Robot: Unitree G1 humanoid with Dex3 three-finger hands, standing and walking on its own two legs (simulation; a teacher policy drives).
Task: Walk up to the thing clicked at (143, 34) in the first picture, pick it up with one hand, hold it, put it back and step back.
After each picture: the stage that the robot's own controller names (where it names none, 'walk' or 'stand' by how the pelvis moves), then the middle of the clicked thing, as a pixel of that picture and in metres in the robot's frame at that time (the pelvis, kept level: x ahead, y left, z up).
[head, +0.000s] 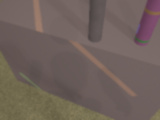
stand; (149, 20) +0.64 -0.28 +0.08
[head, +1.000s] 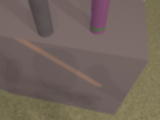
walk; (100, 5) +0.62 -0.02 +0.11
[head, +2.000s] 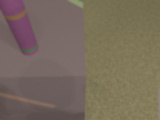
stand; (20, 25) +0.50 +0.24 +0.13
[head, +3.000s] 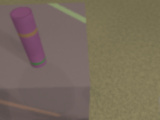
stand; (31, 41) +0.50 +0.22 +0.08
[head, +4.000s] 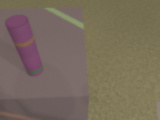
stand; (27, 49) +0.46 +0.23 +0.08
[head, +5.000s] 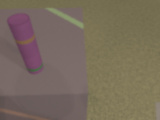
stand; (28, 47) +0.48 +0.23 +0.08
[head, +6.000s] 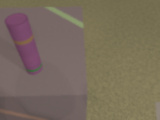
stand; (26, 47) +0.47 +0.23 +0.08
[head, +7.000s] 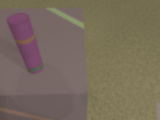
stand; (28, 47) +0.48 +0.23 +0.08
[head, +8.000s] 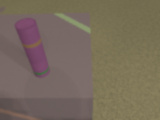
rise first; (35, 51) +0.47 +0.22 +0.08
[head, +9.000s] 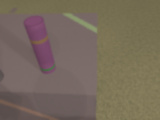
go down; (41, 47) +0.49 +0.22 +0.08
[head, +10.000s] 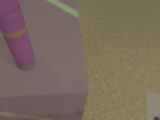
go down; (18, 40) +0.46 +0.20 +0.10
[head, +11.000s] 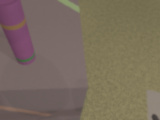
approach; (17, 33) +0.48 +0.20 +0.11
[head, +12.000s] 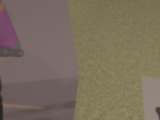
close; out of the picture +0.49 +0.22 +0.14
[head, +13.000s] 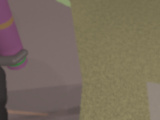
lift; (5, 35) +0.45 +0.21 +0.15
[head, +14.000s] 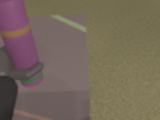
lift; (21, 46) +0.33 +0.18 +0.24
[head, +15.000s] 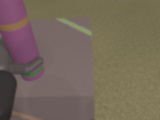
hold; (20, 39) +0.33 +0.17 +0.27
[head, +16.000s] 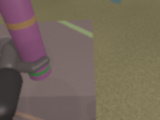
hold; (27, 39) +0.33 +0.16 +0.27
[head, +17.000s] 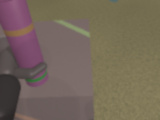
crouch; (25, 45) +0.33 +0.17 +0.25
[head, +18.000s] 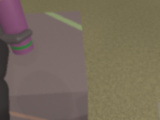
crouch; (10, 13) +0.44 +0.20 +0.27
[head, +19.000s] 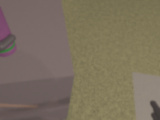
lower; out of the picture +0.50 +0.22 +0.13
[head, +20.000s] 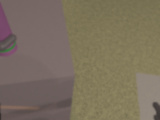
lower; out of the picture +0.49 +0.22 +0.15
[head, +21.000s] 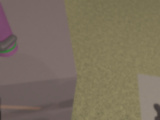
lower; out of the picture +0.49 +0.22 +0.14
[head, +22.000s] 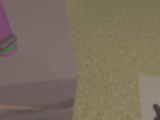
lower; out of the picture +0.50 +0.23 +0.14
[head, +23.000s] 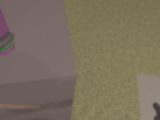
loosen; out of the picture +0.50 +0.23 +0.14
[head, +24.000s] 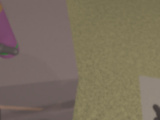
withdraw; out of the picture +0.48 +0.22 +0.14
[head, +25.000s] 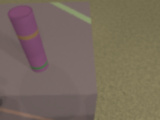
sink last; (31, 43) +0.46 +0.21 +0.11
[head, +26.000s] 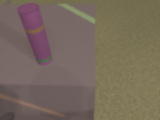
stand; (37, 37) +0.50 +0.23 +0.11
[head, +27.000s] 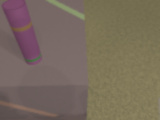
stand; (25, 36) +0.49 +0.23 +0.12
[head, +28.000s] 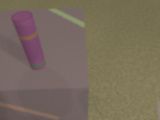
stand; (31, 43) +0.51 +0.23 +0.08
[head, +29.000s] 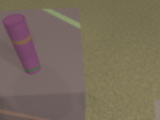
stand; (24, 47) +0.48 +0.24 +0.08
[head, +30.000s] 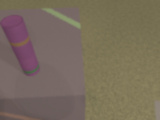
stand; (23, 49) +0.47 +0.24 +0.08
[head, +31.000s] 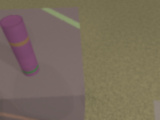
stand; (22, 49) +0.47 +0.24 +0.08
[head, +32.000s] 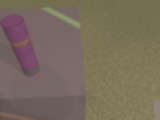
stand; (23, 49) +0.46 +0.24 +0.08
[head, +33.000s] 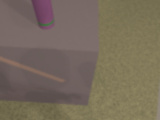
walk; out of the picture +0.61 +0.18 +0.11
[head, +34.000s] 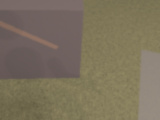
walk; out of the picture +0.85 +0.25 +0.10
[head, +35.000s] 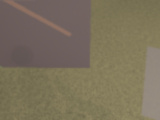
stand; out of the picture +1.12 +0.22 +0.10
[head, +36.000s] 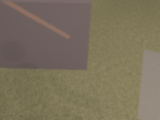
stand; out of the picture +1.10 +0.20 +0.08
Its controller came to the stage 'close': yes
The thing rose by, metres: 0.21
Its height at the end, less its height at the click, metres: +0.00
